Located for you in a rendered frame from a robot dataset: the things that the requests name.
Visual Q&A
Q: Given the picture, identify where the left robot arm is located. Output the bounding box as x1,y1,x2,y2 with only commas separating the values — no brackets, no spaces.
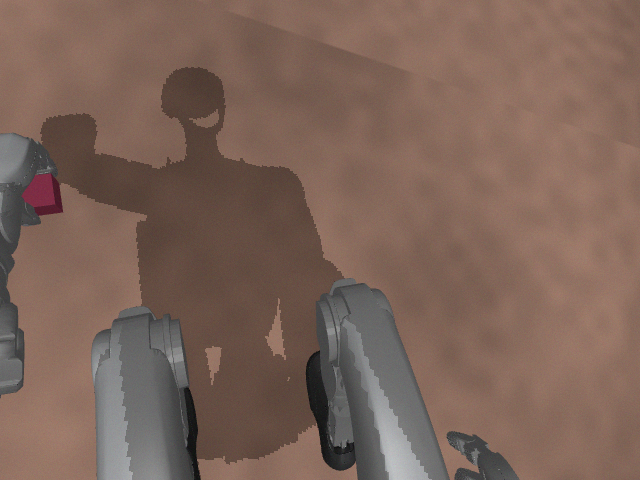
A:
0,185,24,398

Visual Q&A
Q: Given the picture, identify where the small box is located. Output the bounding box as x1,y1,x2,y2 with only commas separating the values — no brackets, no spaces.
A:
21,173,63,216

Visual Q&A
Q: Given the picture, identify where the left robot foot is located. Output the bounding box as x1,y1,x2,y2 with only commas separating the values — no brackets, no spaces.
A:
184,387,200,480

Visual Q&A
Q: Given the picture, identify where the left robot hand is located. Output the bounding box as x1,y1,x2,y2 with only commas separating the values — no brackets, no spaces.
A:
0,133,58,226

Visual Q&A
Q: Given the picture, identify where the right robot foot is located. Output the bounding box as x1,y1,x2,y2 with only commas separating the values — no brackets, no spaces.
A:
306,351,356,471

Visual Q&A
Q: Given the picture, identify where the right robot hand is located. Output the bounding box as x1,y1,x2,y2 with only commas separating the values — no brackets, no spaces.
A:
447,431,520,480

